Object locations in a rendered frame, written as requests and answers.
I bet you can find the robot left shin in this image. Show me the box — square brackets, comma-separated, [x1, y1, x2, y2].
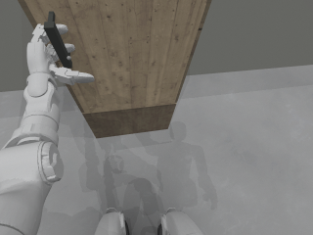
[106, 208, 119, 213]

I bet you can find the robot left forearm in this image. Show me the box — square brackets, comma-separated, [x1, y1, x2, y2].
[1, 72, 61, 150]

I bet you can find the robot left thigh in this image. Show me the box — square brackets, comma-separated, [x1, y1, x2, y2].
[94, 211, 126, 235]

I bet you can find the cupboard door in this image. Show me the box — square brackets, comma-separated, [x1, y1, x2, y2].
[24, 0, 207, 114]

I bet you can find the handle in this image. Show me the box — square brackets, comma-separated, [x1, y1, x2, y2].
[43, 11, 72, 69]

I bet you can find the robot left upper arm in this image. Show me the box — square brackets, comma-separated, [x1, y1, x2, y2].
[0, 141, 65, 235]

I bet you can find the robot left hand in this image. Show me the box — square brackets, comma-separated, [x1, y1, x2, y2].
[26, 23, 95, 85]

